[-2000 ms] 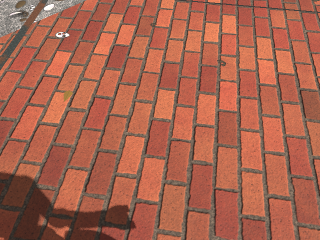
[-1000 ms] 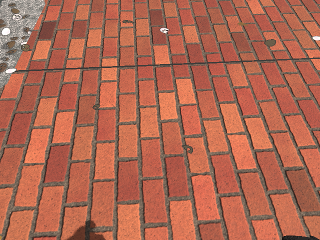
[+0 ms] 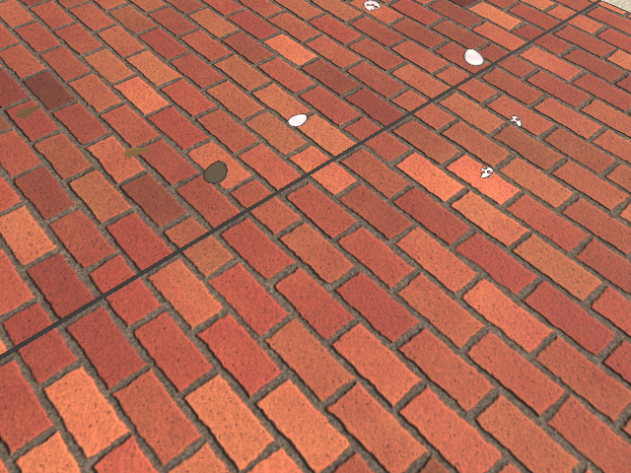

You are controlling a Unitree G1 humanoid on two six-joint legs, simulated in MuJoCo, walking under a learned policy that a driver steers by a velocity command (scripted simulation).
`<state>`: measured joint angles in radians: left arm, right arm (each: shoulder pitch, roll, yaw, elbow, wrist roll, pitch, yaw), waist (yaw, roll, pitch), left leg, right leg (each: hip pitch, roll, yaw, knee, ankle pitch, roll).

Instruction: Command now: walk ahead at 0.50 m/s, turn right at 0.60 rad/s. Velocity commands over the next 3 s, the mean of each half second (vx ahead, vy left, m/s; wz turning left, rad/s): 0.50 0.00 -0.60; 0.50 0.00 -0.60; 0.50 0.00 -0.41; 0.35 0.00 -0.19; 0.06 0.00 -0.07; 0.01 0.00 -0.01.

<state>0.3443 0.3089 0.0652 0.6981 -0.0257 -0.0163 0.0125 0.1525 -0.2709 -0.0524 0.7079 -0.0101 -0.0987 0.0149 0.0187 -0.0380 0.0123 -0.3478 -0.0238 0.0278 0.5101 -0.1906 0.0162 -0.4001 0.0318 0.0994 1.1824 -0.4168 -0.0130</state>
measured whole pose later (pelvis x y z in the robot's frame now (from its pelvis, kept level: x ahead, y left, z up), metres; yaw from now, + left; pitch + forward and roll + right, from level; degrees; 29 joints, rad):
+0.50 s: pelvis +0.26 -0.08 -0.01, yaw -19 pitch +1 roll +1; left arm 0.19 0.30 0.07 0.61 -0.02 -0.03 -0.04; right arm 0.23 -0.32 -0.05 0.78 0.02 -0.09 0.01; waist -0.02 0.01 0.08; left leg -0.35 0.06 -0.01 1.20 -0.41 -0.01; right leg -0.41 0.07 -0.01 0.57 -0.19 -0.09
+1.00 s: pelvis +0.54 -0.14 +0.00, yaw -36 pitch +1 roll +1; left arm 0.34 0.31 0.06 0.71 -0.03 -0.01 0.02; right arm 0.16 -0.27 -0.05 0.72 -0.01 -0.10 0.02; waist 0.02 -0.03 0.02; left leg -0.34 -0.03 0.03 0.50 -0.18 0.02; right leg -0.40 0.03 0.10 1.19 -0.41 -0.02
